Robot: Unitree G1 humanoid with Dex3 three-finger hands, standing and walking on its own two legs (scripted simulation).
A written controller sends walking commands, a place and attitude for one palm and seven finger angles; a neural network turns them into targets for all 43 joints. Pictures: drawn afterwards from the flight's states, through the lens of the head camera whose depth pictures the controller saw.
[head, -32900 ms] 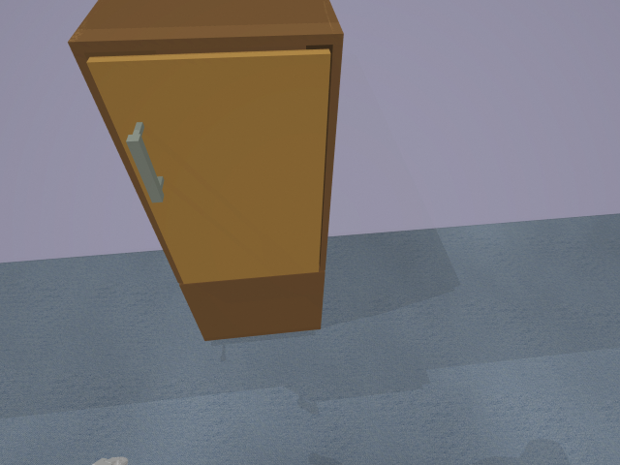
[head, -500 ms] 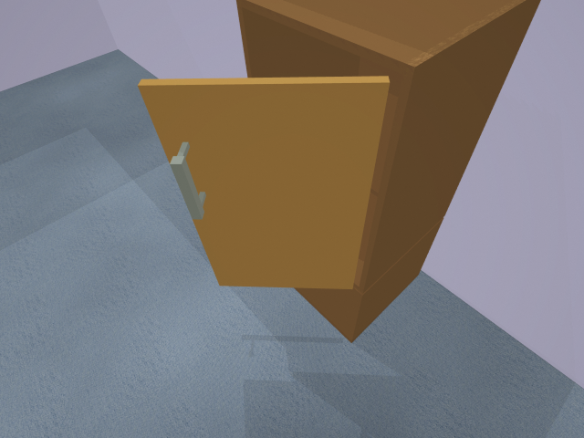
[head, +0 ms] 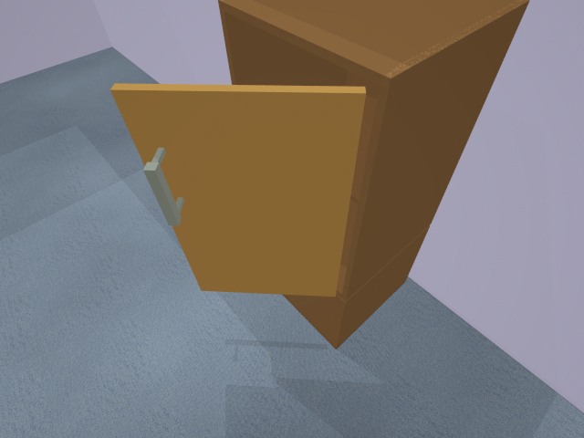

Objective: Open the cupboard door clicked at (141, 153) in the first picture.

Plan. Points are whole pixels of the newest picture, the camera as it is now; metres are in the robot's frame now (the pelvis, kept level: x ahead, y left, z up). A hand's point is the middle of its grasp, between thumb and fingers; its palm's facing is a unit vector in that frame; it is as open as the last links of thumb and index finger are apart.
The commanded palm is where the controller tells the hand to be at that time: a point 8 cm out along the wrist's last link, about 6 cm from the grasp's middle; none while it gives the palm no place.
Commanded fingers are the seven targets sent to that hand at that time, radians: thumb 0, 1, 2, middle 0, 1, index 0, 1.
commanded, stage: come to a stop and stand still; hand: left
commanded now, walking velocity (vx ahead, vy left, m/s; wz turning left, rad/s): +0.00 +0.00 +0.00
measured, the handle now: (167, 188) +0.49 +0.25 +0.04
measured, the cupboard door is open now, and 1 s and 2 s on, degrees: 45 45 45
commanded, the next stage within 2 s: look again from close up in 0.20 s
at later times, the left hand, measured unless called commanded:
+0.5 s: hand out of the picture +0.02 +0.17 -0.17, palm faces +0.03 -0.97 -0.22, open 7.3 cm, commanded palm none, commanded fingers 0.00 0.90 0.90 -0.20 -0.30 -0.20 -0.30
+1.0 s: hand out of the picture +0.05 +0.19 -0.15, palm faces +0.15 -0.97 -0.21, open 7.3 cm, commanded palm +0.09 +0.23 -0.07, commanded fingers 0.00 0.81 0.86 -0.21 -0.36 -0.21 -0.36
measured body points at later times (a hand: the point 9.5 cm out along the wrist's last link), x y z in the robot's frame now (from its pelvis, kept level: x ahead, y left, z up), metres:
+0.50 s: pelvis +0.00 -0.01 +0.00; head +0.02 -0.02 +0.45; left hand +0.02 +0.23 -0.15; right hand +0.01 -0.24 -0.16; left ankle -0.05 +0.13 -0.74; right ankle -0.01 -0.08 -0.74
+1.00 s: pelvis -0.01 +0.00 +0.00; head +0.01 -0.01 +0.45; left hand +0.04 +0.24 -0.14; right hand +0.00 -0.23 -0.16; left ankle -0.05 +0.13 -0.74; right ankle -0.01 -0.08 -0.74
